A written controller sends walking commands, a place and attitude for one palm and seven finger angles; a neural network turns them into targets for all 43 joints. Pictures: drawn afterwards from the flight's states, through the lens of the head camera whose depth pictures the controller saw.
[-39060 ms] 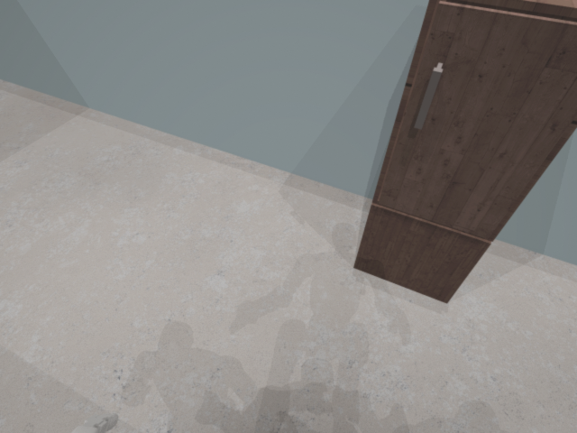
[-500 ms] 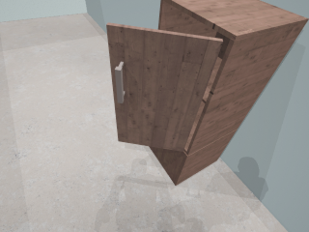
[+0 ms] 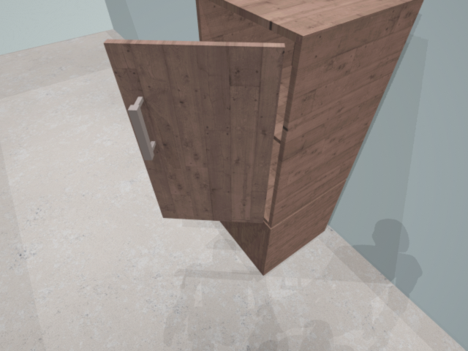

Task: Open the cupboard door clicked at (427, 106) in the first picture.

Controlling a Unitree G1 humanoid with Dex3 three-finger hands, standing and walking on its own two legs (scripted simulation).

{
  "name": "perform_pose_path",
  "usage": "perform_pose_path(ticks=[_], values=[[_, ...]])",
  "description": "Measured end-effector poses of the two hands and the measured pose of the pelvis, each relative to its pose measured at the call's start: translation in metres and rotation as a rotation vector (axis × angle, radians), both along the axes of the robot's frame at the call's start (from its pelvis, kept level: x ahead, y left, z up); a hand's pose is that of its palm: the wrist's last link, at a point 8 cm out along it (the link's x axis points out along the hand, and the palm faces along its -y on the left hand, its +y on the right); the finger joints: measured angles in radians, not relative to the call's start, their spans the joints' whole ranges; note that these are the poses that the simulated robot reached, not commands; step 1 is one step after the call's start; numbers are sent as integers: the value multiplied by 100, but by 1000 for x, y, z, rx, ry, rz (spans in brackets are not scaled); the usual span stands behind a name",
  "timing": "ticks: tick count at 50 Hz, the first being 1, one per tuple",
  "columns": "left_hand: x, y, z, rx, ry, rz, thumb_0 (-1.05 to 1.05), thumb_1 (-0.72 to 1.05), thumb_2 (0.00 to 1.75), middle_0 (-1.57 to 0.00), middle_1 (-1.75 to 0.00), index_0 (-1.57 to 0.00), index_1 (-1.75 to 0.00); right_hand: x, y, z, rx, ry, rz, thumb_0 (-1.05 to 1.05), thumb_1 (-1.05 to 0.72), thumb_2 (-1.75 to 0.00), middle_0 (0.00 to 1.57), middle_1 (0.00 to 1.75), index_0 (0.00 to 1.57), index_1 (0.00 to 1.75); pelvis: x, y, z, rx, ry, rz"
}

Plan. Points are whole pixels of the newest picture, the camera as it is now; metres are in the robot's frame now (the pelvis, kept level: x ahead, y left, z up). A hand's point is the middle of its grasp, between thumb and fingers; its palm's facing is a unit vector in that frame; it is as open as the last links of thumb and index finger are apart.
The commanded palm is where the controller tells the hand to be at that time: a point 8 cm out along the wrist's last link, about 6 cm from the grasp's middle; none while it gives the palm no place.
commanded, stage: come to a stop and stand still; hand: left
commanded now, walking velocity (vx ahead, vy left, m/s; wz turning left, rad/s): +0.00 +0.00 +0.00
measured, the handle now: (144, 129) +0.57 +0.23 +0.07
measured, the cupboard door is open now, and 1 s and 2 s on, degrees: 51 51 51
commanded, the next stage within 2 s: look again from close up in 0.56 s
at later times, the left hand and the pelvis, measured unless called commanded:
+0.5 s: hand out of the picture +0.01 +0.14 -0.17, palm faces +0.03 -0.98 -0.19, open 7.4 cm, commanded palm none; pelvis +0.02 -0.02 +0.01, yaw +0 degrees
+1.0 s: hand out of the picture +0.01 +0.16 -0.17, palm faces +0.01 -0.98 -0.20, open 7.4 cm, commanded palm none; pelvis +0.01 -0.01 +0.01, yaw -1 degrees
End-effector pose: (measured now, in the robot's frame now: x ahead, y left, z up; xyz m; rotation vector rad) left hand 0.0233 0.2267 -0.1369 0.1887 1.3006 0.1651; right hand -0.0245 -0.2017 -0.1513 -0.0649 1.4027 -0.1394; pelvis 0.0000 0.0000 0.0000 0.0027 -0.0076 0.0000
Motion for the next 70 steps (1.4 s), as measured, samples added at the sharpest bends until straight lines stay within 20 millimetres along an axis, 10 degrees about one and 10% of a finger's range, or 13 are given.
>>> perform_pose_path(ticks=[27, 65, 70], values=[[-23, -37, 0, -42, 94, 35, 1, 91, 90, -20, -30, -20, -30, 38, -36, 7, -46, -8, 27, 1, -92, -90, 20, 30, 19, 30, 19, -23, 6, 11, 1, -8], [-24, -12, -1, -46, 94, 18, 1, 91, 90, -20, -30, -20, -30, 14, -7, 12, -36, 36, 16, 1, -91, -90, 20, 30, 19, 30, 12, 0, 9, 4, 9, -13], [55, 22, 67, 61, -414, 96, 5, 95, 89, -20, -31, -21, -32, 54, -27, 22, -120, -274, 11, 2, -93, -90, 20, 30, 20, 30, 6, 8, 5, 7, 13, 2]])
